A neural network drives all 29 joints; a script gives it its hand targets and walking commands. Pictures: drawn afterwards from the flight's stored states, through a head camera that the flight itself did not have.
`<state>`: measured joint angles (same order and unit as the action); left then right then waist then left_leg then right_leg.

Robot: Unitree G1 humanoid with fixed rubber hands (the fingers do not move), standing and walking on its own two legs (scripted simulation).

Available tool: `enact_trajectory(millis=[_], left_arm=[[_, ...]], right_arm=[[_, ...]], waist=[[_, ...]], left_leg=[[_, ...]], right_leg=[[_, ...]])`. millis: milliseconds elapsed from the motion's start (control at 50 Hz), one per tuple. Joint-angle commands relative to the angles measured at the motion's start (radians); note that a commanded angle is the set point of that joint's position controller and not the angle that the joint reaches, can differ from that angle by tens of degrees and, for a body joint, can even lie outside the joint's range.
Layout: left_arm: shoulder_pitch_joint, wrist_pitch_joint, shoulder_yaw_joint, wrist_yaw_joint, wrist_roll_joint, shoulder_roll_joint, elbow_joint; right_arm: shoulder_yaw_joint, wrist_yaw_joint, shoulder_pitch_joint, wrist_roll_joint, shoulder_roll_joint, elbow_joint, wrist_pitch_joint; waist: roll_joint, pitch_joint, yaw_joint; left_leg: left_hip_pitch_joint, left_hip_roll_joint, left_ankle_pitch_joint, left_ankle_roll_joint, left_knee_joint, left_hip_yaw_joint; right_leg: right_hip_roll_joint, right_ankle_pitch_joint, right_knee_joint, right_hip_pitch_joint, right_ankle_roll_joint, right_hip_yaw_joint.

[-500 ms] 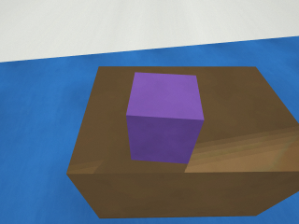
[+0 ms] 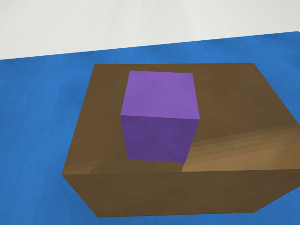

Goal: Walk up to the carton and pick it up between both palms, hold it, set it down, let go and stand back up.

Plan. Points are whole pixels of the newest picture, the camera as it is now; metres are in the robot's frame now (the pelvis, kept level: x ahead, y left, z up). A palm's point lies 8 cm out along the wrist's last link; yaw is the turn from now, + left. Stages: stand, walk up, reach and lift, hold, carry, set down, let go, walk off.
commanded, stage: stand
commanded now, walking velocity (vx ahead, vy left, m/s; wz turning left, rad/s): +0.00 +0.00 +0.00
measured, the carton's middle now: (158, 118) +0.47 -0.01 -0.02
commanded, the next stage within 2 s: reach and lift in 0.12 s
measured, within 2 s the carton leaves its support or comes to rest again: neither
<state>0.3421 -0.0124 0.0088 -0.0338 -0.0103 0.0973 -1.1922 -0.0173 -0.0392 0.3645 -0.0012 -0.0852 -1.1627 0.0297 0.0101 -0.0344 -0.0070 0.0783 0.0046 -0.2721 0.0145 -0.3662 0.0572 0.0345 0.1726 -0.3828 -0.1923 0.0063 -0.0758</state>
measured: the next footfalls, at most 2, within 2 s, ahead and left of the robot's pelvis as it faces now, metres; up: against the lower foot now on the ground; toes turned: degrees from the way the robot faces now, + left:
none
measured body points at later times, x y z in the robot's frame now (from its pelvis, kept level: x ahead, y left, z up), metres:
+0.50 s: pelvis -0.04 -0.02 -0.02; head -0.01 +0.00 +0.43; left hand +0.14 +0.19 -0.11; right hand +0.17 -0.20 -0.11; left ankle -0.05 +0.11 -0.74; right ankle +0.02 -0.12 -0.74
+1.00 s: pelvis -0.03 -0.04 -0.01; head +0.01 -0.04 +0.44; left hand +0.11 +0.20 -0.11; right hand +0.12 -0.21 -0.10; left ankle -0.05 +0.11 -0.74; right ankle +0.02 -0.12 -0.74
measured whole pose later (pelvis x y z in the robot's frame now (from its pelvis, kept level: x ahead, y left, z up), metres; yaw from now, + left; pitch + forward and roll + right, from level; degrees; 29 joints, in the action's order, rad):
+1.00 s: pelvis -0.03 -0.04 -0.01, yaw +0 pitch +1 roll +0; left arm 0.20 0.51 -0.08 0.10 0.06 0.23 -0.36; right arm -0.09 -0.13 0.30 0.13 -0.08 -0.26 -0.32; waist 0.00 -0.08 -0.02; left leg 0.22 0.07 -0.28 -0.04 -0.48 0.05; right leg -0.03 0.16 -0.46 -0.32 -0.05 -0.08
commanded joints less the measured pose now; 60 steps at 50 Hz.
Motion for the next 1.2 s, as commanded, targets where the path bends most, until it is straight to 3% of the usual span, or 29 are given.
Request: enact_trajectory(millis=[0,20,100,120,140,160,200,220,260,280,300,360,380,400,460,500,540,580,640,720,760,840,880,900,960,1040,1100,1140,1180], left_arm=[[0.091,-0.004,-0.014,-0.002,0.004,0.068,-0.004],[0.107,-0.007,-0.010,-0.003,0.008,0.059,-0.012],[0.081,-0.003,-0.010,-0.001,-0.006,0.057,-0.005],[-0.962,0.199,-0.070,0.056,0.070,0.371,0.419],[-0.711,0.361,-0.003,0.032,0.143,0.333,0.318],[-0.663,0.483,0.020,0.021,0.185,0.294,0.397],[-0.645,0.666,0.013,-0.002,0.215,0.235,0.516],[-0.606,0.737,-0.007,0.006,0.187,0.222,0.539],[-0.535,0.829,-0.058,0.055,0.100,0.167,0.558],[-0.471,0.871,-0.066,0.084,0.066,0.108,0.561],[-0.418,0.910,-0.078,0.113,0.032,0.082,0.591],[-0.205,0.993,-0.120,0.178,-0.085,0.097,0.718],[-0.201,1.006,-0.133,0.187,-0.115,0.119,0.768],[-0.196,1.002,-0.150,0.184,-0.135,0.154,0.814],[-0.250,0.953,-0.164,0.166,-0.146,0.184,0.948],[-0.296,0.893,-0.176,0.141,-0.139,0.215,1.018],[-0.343,0.790,-0.178,0.123,-0.097,0.254,1.071],[-0.395,0.684,-0.138,0.109,-0.036,0.226,1.102],[-0.411,0.568,-0.091,0.112,0.054,0.260,1.018],[-0.255,0.526,-0.066,0.112,0.136,0.277,0.938],[-0.191,0.534,-0.084,0.116,0.130,0.290,0.935],[-0.071,0.561,-0.119,0.128,0.095,0.267,0.901],[-0.072,0.561,-0.137,0.134,0.075,0.268,0.876],[-0.110,0.538,-0.154,0.130,0.057,0.280,0.923],[-0.153,0.475,-0.140,0.121,0.059,0.259,0.925],[-0.254,0.339,-0.136,0.114,0.068,0.288,0.911],[-0.260,0.254,-0.098,0.112,0.116,0.272,0.915],[-0.197,0.227,-0.089,0.109,0.114,0.273,0.854],[-0.218,0.190,-0.090,0.110,0.123,0.286,0.848]], right_arm=[[0.012,-0.002,0.098,-0.005,-0.071,0.011,0.007],[0.014,-0.004,0.099,-0.001,-0.082,0.008,0.007],[0.013,-0.006,0.101,-0.007,-0.069,0.008,0.006],[0.174,0.036,-0.994,-0.105,-0.183,0.373,-0.047],[0.184,0.059,-0.759,-0.119,-0.208,0.331,-0.207],[0.143,0.074,-0.706,-0.066,-0.182,0.462,-0.324],[0.059,0.084,-0.563,0.035,-0.151,0.553,-0.460],[0.024,0.081,-0.524,0.095,-0.123,0.537,-0.500],[-0.084,0.066,-0.471,0.217,-0.051,0.482,-0.563],[-0.111,0.055,-0.424,0.269,-0.075,0.415,-0.591],[-0.126,0.039,-0.396,0.316,-0.126,0.376,-0.603],[-0.139,-0.041,-0.328,0.338,-0.224,0.373,-0.580],[-0.125,-0.066,-0.360,0.308,-0.222,0.431,-0.564],[-0.107,-0.083,-0.378,0.275,-0.216,0.507,-0.545],[-0.075,-0.095,-0.329,0.202,-0.114,0.689,-0.530],[-0.063,-0.075,-0.338,0.185,-0.085,0.814,-0.525],[-0.042,-0.058,-0.310,0.138,-0.052,0.929,-0.487],[-0.006,-0.050,-0.323,0.095,-0.065,1.022,-0.434],[0.004,-0.056,-0.290,0.073,-0.029,1.016,-0.393],[-0.034,-0.082,-0.178,0.113,-0.007,1.002,-0.375],[-0.059,-0.094,-0.129,0.141,-0.013,1.003,-0.368],[-0.086,-0.103,-0.058,0.153,-0.033,0.974,-0.354],[-0.068,-0.111,-0.070,0.133,-0.059,0.977,-0.348],[-0.062,-0.104,-0.081,0.143,-0.041,1.007,-0.334],[-0.068,-0.085,-0.092,0.109,-0.009,1.032,-0.310],[-0.036,-0.066,-0.090,0.093,0.024,1.005,-0.249],[-0.028,-0.069,-0.082,0.091,0.048,1.015,-0.198],[-0.028,-0.071,-0.032,0.078,0.034,0.961,-0.177],[-0.037,-0.070,-0.079,0.071,0.039,0.966,-0.138]], waist=[[0.000,-0.072,-0.001],[-0.027,-0.040,-0.001],[0.028,-0.050,-0.003],[0.037,0.159,0.053],[0.048,0.094,0.061],[0.060,0.220,0.028],[-0.030,0.362,-0.014],[-0.067,0.347,-0.021],[-0.110,0.324,0.001],[-0.137,0.328,0.017],[-0.158,0.311,0.005],[-0.072,0.098,-0.006],[-0.004,-0.005,-0.003],[0.026,-0.094,-0.012],[-0.013,-0.126,-0.002],[-0.086,-0.028,-0.023],[-0.065,0.100,-0.019],[-0.120,0.231,0.007],[-0.082,0.317,0.035],[-0.030,0.329,0.006],[-0.044,0.297,-0.014],[-0.013,0.179,-0.023],[0.008,0.097,-0.020],[-0.015,0.109,-0.043],[-0.036,0.042,-0.033],[-0.092,0.134,-0.012],[-0.060,0.151,0.010],[-0.093,0.124,0.002],[-0.036,0.090,-0.004]], left_leg=[[0.113,0.105,0.145,0.024,0.067,-0.086],[0.090,0.103,0.169,0.029,0.064,-0.082],[0.081,0.111,0.168,0.031,0.069,-0.084],[0.544,0.047,-0.011,-0.012,-0.149,-0.043],[0.628,0.028,-0.223,-0.006,-0.183,0.020],[0.657,0.019,-0.203,-0.008,-0.197,0.034],[0.689,0.041,-0.099,-0.050,-0.256,0.034],[0.694,0.061,-0.013,-0.073,-0.299,0.023],[0.542,0.066,0.359,-0.091,-0.396,0.011],[0.382,0.074,0.526,-0.096,-0.401,-0.019],[0.281,0.068,0.563,-0.106,-0.379,-0.025],[0.217,0.042,0.384,-0.105,-0.227,-0.003],[0.217,0.022,0.187,-0.093,-0.183,0.022],[0.244,0.011,0.054,-0.074,-0.159,0.045],[0.319,0.025,-0.038,-0.051,-0.123,0.056],[0.398,0.062,-0.083,-0.046,-0.114,0.056],[0.473,0.086,-0.067,-0.016,-0.131,0.061],[0.527,0.094,-0.074,-0.015,-0.150,0.051],[0.585,0.097,-0.011,0.005,-0.223,0.035],[0.551,0.077,0.122,0.000,-0.224,0.023],[0.489,0.058,0.186,-0.011,-0.200,0.036],[0.353,0.033,0.263,-0.018,-0.097,0.037],[0.308,0.031,0.226,-0.016,-0.050,0.038],[0.297,0.034,0.203,-0.019,-0.039,0.041],[0.348,0.048,0.035,-0.002,0.004,0.034],[0.396,0.062,-0.020,0.017,-0.009,0.024],[0.379,0.055,-0.006,0.022,-0.015,0.016],[0.368,0.058,-0.004,0.021,0.016,0.006],[0.372,0.040,0.021,0.018,0.010,0.021]], right_leg=[[0.088,-0.099,0.048,0.033,-0.021,0.074],[0.088,-0.135,0.040,0.041,-0.023,0.086],[0.088,-0.094,0.043,0.015,-0.019,0.067],[-0.002,0.180,-0.218,-0.104,-0.029,0.030],[0.016,0.307,-0.259,0.051,-0.040,0.032],[0.023,0.243,-0.303,0.144,-0.036,0.054],[0.029,0.077,-0.400,0.071,-0.035,0.054],[0.020,0.003,-0.425,0.024,-0.042,0.042],[-0.017,-0.192,-0.436,-0.103,-0.060,0.015],[-0.035,-0.207,-0.426,-0.178,-0.063,-0.005],[-0.054,-0.173,-0.362,-0.191,-0.072,-0.009],[-0.079,-0.181,-0.152,0.002,-0.072,0.000],[-0.070,-0.068,-0.084,0.004,-0.065,0.011],[-0.061,0.031,-0.061,-0.024,-0.051,0.013],[-0.044,0.171,-0.028,-0.016,-0.046,0.045],[-0.037,0.180,-0.072,0.061,-0.018,0.054],[-0.018,0.115,-0.114,0.115,-0.003,0.077],[-0.030,0.015,-0.193,0.150,-0.004,0.053],[-0.012,-0.066,-0.251,0.118,-0.003,0.066],[-0.013,-0.167,-0.233,0.127,-0.013,0.075],[-0.006,-0.222,-0.206,0.153,-0.002,0.079],[-0.025,-0.256,-0.096,0.186,0.005,0.063],[-0.034,-0.186,-0.042,0.172,0.009,0.054],[-0.034,-0.138,-0.036,0.152,0.010,0.056],[-0.026,0.029,-0.002,0.160,0.006,0.063],[-0.009,0.038,-0.042,0.193,0.007,0.088],[0.009,0.026,-0.020,0.203,0.006,0.103],[-0.007,0.023,-0.019,0.221,0.001,0.087],[-0.002,0.033,0.003,0.218,0.000,0.091]])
